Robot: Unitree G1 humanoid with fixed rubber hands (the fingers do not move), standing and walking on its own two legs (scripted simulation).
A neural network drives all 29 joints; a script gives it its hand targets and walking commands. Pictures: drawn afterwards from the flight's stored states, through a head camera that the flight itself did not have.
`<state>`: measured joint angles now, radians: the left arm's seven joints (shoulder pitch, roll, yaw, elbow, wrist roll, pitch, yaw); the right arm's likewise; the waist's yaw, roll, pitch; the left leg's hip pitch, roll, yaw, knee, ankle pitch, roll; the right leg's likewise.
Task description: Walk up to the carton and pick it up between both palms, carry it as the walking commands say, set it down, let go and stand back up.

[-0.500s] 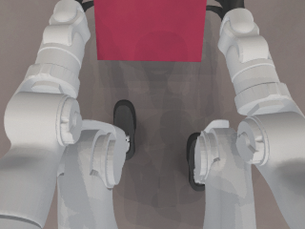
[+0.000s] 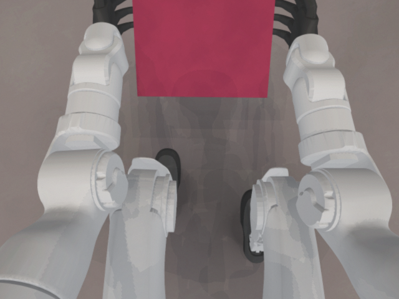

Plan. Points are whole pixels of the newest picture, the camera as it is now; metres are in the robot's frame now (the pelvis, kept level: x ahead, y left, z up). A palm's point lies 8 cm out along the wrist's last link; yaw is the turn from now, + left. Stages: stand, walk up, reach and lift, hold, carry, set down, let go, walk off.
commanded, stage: reach and lift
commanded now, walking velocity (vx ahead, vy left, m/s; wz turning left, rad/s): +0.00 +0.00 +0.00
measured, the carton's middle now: (202, 47) +0.52 +0.08 -0.21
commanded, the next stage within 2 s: none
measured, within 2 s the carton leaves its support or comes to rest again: neither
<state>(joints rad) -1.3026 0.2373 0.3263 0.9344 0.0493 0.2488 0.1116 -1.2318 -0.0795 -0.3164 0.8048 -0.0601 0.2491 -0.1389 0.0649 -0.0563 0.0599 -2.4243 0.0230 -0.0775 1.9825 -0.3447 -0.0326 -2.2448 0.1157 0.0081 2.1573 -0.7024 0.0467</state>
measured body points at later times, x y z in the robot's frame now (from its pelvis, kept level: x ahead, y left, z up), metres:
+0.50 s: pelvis -0.01 +0.01 +0.04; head +0.29 +0.06 +0.38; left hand +0.50 +0.23 -0.07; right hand +0.53 -0.07 -0.05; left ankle +0.16 +0.14 -0.35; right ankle +0.07 -0.12 -0.35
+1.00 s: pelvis +0.00 +0.00 +0.10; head +0.26 +0.05 +0.47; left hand +0.48 +0.22 +0.02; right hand +0.51 -0.07 +0.03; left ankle +0.16 +0.14 -0.35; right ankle +0.07 -0.12 -0.35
